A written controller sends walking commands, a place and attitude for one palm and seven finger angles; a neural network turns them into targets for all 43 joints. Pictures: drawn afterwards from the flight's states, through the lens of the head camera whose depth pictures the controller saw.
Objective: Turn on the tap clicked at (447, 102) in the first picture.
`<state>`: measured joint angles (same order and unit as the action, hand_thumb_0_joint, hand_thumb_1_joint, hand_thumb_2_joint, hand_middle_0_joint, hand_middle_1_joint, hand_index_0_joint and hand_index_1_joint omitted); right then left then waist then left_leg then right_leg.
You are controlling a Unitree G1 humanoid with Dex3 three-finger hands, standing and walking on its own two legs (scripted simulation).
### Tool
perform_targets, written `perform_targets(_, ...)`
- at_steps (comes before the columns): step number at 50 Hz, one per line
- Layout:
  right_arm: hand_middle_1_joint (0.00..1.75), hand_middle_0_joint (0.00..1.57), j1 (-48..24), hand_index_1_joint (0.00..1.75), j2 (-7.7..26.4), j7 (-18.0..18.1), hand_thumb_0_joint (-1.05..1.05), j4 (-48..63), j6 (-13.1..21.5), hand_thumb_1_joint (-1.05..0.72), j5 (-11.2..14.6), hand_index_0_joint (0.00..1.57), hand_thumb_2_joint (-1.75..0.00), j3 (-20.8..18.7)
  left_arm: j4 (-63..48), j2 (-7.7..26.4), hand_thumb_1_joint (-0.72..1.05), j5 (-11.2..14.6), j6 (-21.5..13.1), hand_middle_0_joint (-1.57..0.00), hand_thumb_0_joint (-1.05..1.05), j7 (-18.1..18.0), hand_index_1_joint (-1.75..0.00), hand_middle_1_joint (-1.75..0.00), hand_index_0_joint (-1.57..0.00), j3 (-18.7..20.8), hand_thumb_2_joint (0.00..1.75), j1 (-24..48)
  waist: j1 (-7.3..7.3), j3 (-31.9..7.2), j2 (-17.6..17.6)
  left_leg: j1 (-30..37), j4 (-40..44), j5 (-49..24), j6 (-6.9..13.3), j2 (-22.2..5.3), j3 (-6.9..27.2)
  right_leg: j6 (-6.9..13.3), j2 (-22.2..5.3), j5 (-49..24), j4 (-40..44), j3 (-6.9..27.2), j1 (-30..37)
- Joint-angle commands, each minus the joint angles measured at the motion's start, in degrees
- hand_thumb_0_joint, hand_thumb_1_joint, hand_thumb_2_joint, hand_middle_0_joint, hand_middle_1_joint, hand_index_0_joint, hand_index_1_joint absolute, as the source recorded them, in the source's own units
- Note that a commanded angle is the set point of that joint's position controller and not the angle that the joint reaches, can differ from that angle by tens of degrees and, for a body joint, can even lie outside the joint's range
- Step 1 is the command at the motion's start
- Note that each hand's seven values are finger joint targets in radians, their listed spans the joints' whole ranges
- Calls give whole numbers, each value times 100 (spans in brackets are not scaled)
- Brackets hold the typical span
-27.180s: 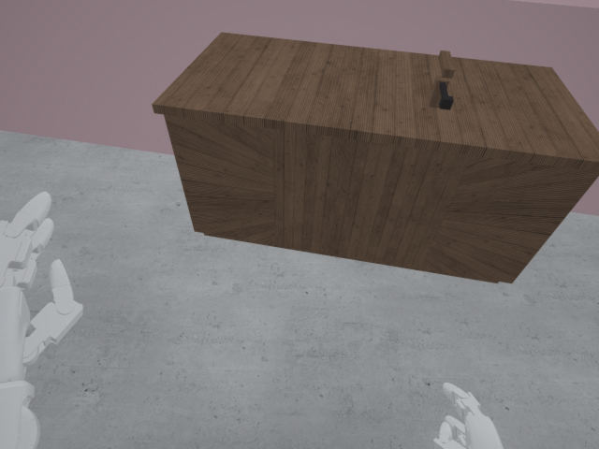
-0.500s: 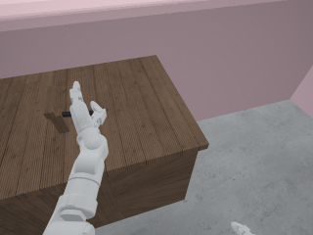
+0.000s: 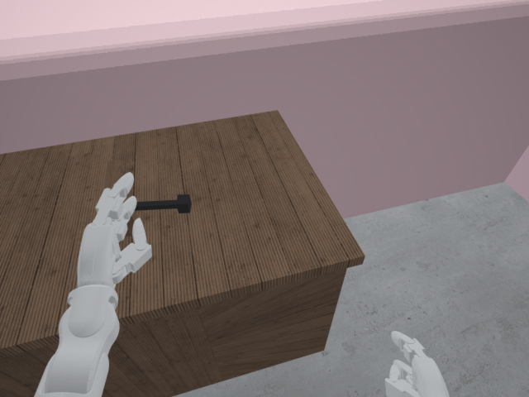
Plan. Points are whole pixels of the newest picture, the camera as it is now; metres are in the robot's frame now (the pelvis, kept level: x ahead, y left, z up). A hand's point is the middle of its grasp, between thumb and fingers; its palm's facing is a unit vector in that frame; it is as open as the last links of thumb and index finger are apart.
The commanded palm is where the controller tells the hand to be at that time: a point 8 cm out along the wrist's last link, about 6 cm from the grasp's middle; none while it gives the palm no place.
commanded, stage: draw the hand back beside the body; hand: left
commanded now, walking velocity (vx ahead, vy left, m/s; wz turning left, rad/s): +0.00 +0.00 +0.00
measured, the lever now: (183, 203) +0.48 +0.22 +0.00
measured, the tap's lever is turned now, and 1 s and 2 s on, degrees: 77 77 77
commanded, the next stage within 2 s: step back with the hand held close in 0.82 s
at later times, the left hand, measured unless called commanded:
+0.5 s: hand (85, 271) +0.22 +0.24 +0.15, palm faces +0.38 -0.86 -0.33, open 7.4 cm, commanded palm +0.17 +0.28 +0.17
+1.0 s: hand (67, 280) +0.20 +0.24 +0.17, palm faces +0.42 -0.84 -0.35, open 7.4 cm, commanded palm +0.16 +0.28 +0.17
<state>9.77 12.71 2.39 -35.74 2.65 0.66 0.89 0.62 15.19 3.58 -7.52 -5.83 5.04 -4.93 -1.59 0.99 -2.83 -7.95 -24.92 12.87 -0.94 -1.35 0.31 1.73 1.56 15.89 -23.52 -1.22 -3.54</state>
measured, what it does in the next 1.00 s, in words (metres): stands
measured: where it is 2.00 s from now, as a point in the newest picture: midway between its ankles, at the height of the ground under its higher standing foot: outside the picture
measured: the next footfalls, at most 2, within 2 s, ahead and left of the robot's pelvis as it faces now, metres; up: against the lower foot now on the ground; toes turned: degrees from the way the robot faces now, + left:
none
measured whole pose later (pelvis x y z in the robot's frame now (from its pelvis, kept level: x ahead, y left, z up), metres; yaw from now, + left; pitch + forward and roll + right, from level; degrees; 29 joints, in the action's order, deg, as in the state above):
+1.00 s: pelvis +0.00 +0.00 +0.00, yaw +1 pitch -4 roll -1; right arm 10.5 12.8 3.4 -35.5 5.2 0.2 1.0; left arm -22.0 19.3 4.6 -7.5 -5.5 15.8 -23.4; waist -3.9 0.6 -4.1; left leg -9.4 -27.9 14.4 -1.0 -2.0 1.9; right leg 1.9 2.4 16.2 -23.1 -2.7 -3.0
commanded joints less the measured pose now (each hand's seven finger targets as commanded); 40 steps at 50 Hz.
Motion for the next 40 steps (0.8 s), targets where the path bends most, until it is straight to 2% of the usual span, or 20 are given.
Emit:
perform_targets(1, 30, 20, -607, 30, 609, 35, 0, 883, 260, -90, -9, 20, -90, -208, -1792, 1225, 90, 4, -354, -18, 0, -49, -25, -25, -18, 910, 90, 932, -62, -760, -123, 647, 269, -1054, 252, 28, -23, 7, -121, -1605, 451, 13, -259)
perform_targets(3, 30, 20, -644, 30, 575, 29, 0, 940, 271, -90, -19, 20, -90, -188, -2000, 1068, 90, 24, -313, -19, 0, -17, -26, -26, -19, 788, 90, 701, -65, -659, -147, 645, 270, -1084, 238, 5, -17, 7, -110, -1591, 461, 8, -292)
perform_targets(5, 30, 20, -650, 30, 591, 31, 0, 967, 297, -90, -34, 20, -90, -200, -2134, 1060, 90, 43, -269, -19, 0, -15, -26, -26, -19, 828, 90, 434, -73, -701, 193, 690, 235, -1239, 266, -22, -19, -9, -101, -1754, 453, -2, -264)
perform_targets(7, 30, 20, -649, 30, 577, 22, 0, 956, 297, -90, -29, 20, -90, -183, -2297, 993, 90, 39, -241, -19, 0, 4, -27, -27, -19, 788, 90, 287, -61, -576, -50, 693, 259, -1242, 245, -26, -1, -3, -106, -1681, 463, -10, -316)
perform_targets(10, 30, 20, -672, 30, 608, 29, 0, 958, 333, -90, -45, 20, -90, -199, -2535, 1041, 90, 48, -224, -19, 0, -5, -28, -28, -19, 874, 90, 41, -85, -631, 150, 675, 220, -1265, 263, -29, -2, -15, -116, -1744, 465, -9, -278)
perform_targets(11, 30, 20, -680, 30, 608, 32, 0, 944, 339, -90, -43, 20, -90, -190, -2668, 1111, 90, 33, -221, -19, 0, -13, -28, -28, -19, 931, 90, -8, -94, -667, -29, 712, 237, -1299, 254, -22, 23, -5, -121, -1726, 464, -12, -266)
perform_targets(12, 30, 20, -677, 30, 593, 36, 0, 946, 344, -90, -47, 20, -90, -193, -2749, 1110, 90, 37, -224, -19, 0, -25, -29, -29, -19, 958, 90, -84, -103, -640, -53, 705, 228, -1296, 255, -24, 27, -8, -124, -1707, 463, -10, -270)
perform_targets(15, 30, 20, -690, 30, 613, 44, 0, 928, 381, -90, -60, 20, -90, -218, -2927, 1224, 90, 41, -222, -20, 0, -50, -29, -29, -20, 1142, 90, -346, -137, -682, 133, 682, 173, -1350, 275, -19, 26, -15, -130, -1810, 454, -14, -229)
perform_targets(17, 30, 20, -698, 30, 595, 46, 0, 921, 391, -90, -53, 20, -90, -209, -3113, 1239, 90, 41, -238, -20, 0, -61, -30, -30, -20, 1192, 90, -501, -146, -655, -70, 673, 178, -1336, 257, -22, 53, -4, -135, -1728, 454, -15, -241)
perform_targets(19, 30, 20, -700, 30, 604, 45, 0, 918, 432, -90, -58, 20, -90, -227, -3234, 1274, 90, 48, -259, -20, 0, -73, -30, -30, -20, 1277, 90, -735, -166, -628, 3, 640, 153, -1339, 264, -28, 48, -7, -142, -1767, 448, -24, -246)
perform_targets(21, 30, 20, -675, 30, 619, 42, 0, 902, 460, -90, -62, 20, -90, -230, -3385, 1413, 90, 45, -266, -20, 0, -94, -30, -30, -20, 1459, 90, -996, -199, -660, -72, 585, 154, -1396, 251, -24, 87, 1, -144, -1773, 423, -41, -188)
perform_targets(22, 30, 20, -686, 30, 600, 44, 0, 909, 467, -90, -57, 20, -90, -232, -3431, 1313, 90, 49, -274, -20, 0, -86, -30, -30, -20, 1408, 90, -1073, -191, -587, -88, 581, 139, -1375, 255, -34, 70, -5, -146, -1745, 424, -34, -250)
perform_targets(25, 30, 20, -676, 30, 621, 49, 0, 914, 496, -90, -59, 20, -90, -266, -3553, 1394, 90, 77, -281, -20, 0, -88, -30, -30, -20, 1581, 90, -1412, -210, -556, 64, 508, 69, -1370, 275, -40, 46, -24, -157, -1831, 415, -42, -271)
perform_targets(27, 30, 20, -665, 30, 608, 46, 0, 903, 509, -90, -48, 20, -90, -270, -3626, 1445, 90, 85, -296, -20, 0, -92, -30, -30, -20, 1698, 90, -1564, -218, -473, -48, 438, 66, -1253, 264, -32, 61, -21, -163, -1701, 421, -38, -315)
perform_targets(29, 30, 20, -687, 30, 619, 65, 0, 885, 525, -90, -44, 20, -90, -276, -3452, 1288, 90, 88, -285, -20, 0, -73, -30, -30, -20, 1538, 90, -1508, -165, -305, 105, 400, 23, -1119, 289, -32, 45, -45, -168, -1629, 455, -23, -462)
perform_targets(31, 30, 20, -706, 30, 640, 88, 0, 867, 546, -90, -34, 20, -90, -283, -3513, 1313, 90, 60, -308, -20, 0, -77, -30, -30, -20, 1504, 90, -1246, -141, -331, -67, 462, 21, -1042, 298, -9, 38, -40, -171, -1539, 484, 4, -514)
perform_targets(35, 30, 20, -724, 30, 644, 122, 0, 874, 584, -90, -51, 20, -90, -291, -3442, 1357, 90, 59, -322, -20, 0, -106, -30, -30, -20, 1537, 90, -1235, -187, -405, 157, 473, 7, -979, 323, 7, 59, -54, -183, -1484, 470, -2, -498)
perform_targets(36, 30, 20, -726, 30, 641, 121, 0, 861, 591, -90, -50, 20, -90, -275, -3498, 1380, 90, 53, -337, -20, 0, -108, -30, -30, -20, 1556, 90, -1216, -178, -421, 18, 494, 21, -983, 315, 9, 76, -36, -182, -1463, 475, -6, -489)
perform_targets(37, 30, 20, -721, 30, 619, 127, 0, 865, 591, -90, -50, 20, -90, -271, -3435, 1303, 90, 65, -332, -20, 0, -111, -30, -30, -20, 1511, 90, -1292, -180, -341, 31, 436, 30, -947, 306, -3, 80, -36, -182, -1425, 448, -13, -487)
perform_targets(40, 30, 20, -743, 30, 629, 126, 0, 876, 615, -90, -59, 20, -90, -263, -3500, 1388, 90, 65, -344, -20, 0, -111, -30, -30, -20, 1577, 90, -1250, -211, -345, 92, 397, 42, -879, 307, 6, 98, -32, -184, -1359, 477, -14, -481)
